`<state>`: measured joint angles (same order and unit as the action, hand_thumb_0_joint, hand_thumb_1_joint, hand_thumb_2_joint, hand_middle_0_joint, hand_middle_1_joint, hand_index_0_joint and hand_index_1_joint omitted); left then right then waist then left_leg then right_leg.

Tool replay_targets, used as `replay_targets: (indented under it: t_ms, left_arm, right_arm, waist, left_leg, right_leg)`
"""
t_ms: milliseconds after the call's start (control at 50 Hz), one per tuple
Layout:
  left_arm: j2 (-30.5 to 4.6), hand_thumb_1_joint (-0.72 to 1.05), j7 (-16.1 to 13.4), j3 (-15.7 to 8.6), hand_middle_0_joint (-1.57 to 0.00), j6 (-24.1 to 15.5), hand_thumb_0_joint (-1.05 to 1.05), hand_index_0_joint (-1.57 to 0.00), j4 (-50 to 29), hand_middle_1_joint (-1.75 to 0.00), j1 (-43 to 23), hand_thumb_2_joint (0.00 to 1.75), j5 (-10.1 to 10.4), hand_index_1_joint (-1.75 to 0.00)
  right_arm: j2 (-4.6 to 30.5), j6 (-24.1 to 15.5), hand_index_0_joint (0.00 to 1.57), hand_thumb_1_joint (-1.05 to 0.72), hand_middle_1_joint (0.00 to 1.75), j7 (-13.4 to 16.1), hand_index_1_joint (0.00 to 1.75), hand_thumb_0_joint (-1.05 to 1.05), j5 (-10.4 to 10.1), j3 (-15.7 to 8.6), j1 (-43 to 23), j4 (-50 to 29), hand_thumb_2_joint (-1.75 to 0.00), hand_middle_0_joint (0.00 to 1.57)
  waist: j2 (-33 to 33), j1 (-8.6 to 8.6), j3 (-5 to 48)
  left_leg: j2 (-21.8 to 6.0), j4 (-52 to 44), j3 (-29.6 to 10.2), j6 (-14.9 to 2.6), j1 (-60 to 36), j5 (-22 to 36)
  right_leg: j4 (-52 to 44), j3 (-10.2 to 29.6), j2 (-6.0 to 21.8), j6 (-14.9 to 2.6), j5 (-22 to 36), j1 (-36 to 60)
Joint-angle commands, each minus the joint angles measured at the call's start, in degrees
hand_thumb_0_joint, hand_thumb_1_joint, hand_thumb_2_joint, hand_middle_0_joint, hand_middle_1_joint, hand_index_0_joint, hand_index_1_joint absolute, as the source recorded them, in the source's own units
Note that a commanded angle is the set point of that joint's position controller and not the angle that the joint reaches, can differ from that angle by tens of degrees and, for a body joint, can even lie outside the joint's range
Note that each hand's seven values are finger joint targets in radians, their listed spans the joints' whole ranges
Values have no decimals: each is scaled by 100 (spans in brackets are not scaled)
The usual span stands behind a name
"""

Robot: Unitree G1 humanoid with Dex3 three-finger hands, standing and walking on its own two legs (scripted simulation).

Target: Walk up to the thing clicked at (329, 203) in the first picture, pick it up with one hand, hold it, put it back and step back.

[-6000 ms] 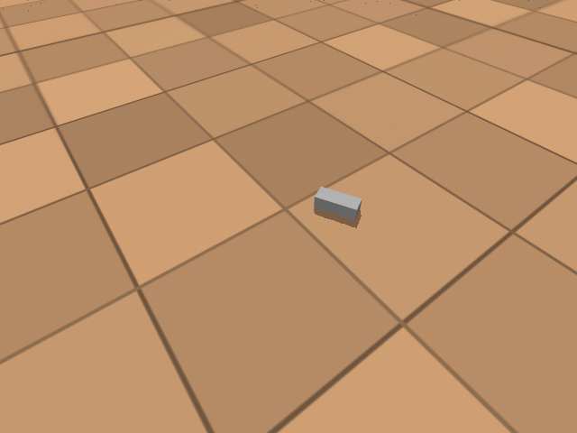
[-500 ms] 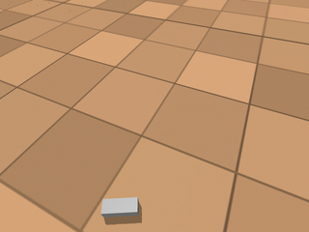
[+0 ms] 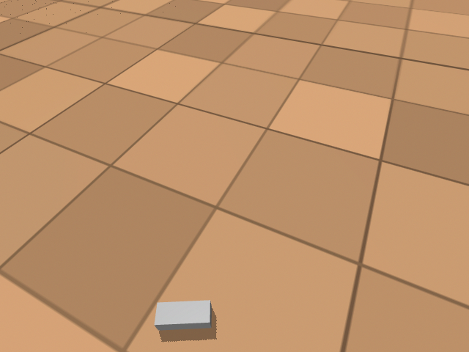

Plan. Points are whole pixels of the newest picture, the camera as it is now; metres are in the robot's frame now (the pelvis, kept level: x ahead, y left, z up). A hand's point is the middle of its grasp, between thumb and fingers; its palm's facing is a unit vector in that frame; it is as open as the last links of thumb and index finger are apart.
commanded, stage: stand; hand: left
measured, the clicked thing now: (184, 315) +0.41 +0.24 -0.75
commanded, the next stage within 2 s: none
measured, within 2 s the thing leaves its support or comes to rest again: neither
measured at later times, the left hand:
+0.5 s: hand out of the picture +0.07 +0.25 -0.16, palm faces -0.03 -0.94 -0.34, open 7.3 cm
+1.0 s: hand out of the picture +0.07 +0.25 -0.16, palm faces -0.04 -0.94 -0.34, open 7.3 cm
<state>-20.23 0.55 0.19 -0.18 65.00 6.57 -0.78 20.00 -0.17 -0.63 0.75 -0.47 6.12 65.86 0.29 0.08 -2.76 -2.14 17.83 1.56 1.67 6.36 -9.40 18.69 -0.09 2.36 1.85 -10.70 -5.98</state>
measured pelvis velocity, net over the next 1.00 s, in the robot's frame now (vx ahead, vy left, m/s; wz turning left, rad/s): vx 0.00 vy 0.00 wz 0.00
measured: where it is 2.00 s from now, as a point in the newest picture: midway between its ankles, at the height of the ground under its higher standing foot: outside the picture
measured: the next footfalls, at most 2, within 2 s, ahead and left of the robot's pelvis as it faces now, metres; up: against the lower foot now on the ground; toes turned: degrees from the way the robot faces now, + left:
none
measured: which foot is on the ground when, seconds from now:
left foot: down 0.00-1.00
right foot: down 0.00-1.00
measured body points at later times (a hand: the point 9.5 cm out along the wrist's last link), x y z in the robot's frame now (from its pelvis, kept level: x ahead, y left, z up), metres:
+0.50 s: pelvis +0.00 +0.00 +0.00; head +0.01 +0.00 +0.45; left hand +0.07 +0.30 -0.13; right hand +0.08 -0.30 -0.13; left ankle +0.00 +0.14 -0.75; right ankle +0.00 -0.14 -0.75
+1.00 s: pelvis +0.00 +0.00 +0.00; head +0.01 +0.00 +0.45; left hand +0.08 +0.30 -0.13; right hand +0.07 -0.30 -0.13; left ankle +0.00 +0.14 -0.75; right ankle +0.00 -0.14 -0.75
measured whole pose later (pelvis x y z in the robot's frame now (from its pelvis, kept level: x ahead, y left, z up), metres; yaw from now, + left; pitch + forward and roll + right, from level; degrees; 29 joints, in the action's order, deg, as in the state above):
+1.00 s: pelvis +0.00 +0.00 +0.00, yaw +0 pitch -2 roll +0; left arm -20.4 0.5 0.2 -0.3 64.2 7.0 -0.9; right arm 19.9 -0.1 -0.6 0.7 -0.4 6.5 65.2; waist 0.3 0.1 -2.6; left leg -2.3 18.0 1.6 1.7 6.1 -9.9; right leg 18.3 -0.1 2.2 1.8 -10.8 -5.5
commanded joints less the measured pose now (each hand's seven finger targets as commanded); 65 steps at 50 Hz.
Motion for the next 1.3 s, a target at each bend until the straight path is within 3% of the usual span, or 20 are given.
replay_targets:
  t_ms: [0, 100, 240, 500, 580, 740, 1280]
  left_arm:
    - [-1257, 90, -93, -243, -20, -133, 0, -20, -339, -30, -198, 90, 31, -30]
    - [-1263, 90, -101, -238, -20, -130, 0, -20, -350, -30, -180, 90, 31, -30]
    - [-1234, 90, -112, -222, -20, -156, 0, -20, -372, -30, -158, 90, 22, -30]
    - [-1272, 90, -104, -243, -20, -147, 0, -20, -390, -30, -131, 90, 35, -30]
    - [-1274, 90, -100, -253, -20, -129, 0, -20, -384, -30, -168, 90, 22, -30]
    - [-1284, 90, -108, -251, -20, -155, 0, -20, -403, -30, -157, 90, 16, -30]
    - [-1243, 90, -108, -230, -20, -152, 0, -20, -421, -30, -110, 90, 12, -30]
  right_arm:
    - [1230, -148, 20, -90, 30, 79, 30, 0, -19, -190, -243, -358, -90, 20]
    - [1218, -129, 20, -90, 30, 73, 30, 0, -19, -195, -234, -366, -90, 20]
    - [1222, -123, 20, -90, 30, 69, 30, 0, -30, -201, -283, -400, -90, 20]
    - [1213, -133, 20, -90, 30, 79, 30, 0, -28, -182, -216, -417, -90, 20]
    - [1234, -123, 20, -90, 30, 84, 30, 0, -22, -193, -234, -421, -90, 20]
    - [1225, -126, 20, -90, 30, 81, 30, 0, -15, -197, -213, -432, -90, 20]
    - [1230, -124, 20, -90, 30, 86, 30, 0, -22, -218, -241, -440, -90, 20]
  waist:
    - [-34, 2, 385]
    - [3, 11, 309]
    - [3, 15, 449]
    - [-23, -4, 382]
    - [-44, 10, 289]
    - [20, 8, 422]
    - [8, -8, 346]
  left_leg:
    - [-580, -248, -448, -212, -136, 641]
    - [-570, -266, -465, -182, -100, 580]
    - [-595, -131, -444, -220, -251, 862]
    - [-599, -197, -437, -203, -199, 762]
    - [-587, -270, -450, -218, -99, 427]
    - [-613, -196, -455, -220, -215, 781]
    - [-599, -185, -432, -238, -199, 682]
  right_leg:
    - [-294, 398, 542, -269, 648, -66]
    - [-323, 365, 509, -267, 515, -159]
    - [-296, 373, 540, -271, 902, -99]
    - [-313, 397, 540, -273, 775, -73]
    - [-349, 404, 528, -283, 503, -109]
    - [-308, 383, 539, -266, 825, -56]
    - [-333, 392, 549, -265, 755, -93]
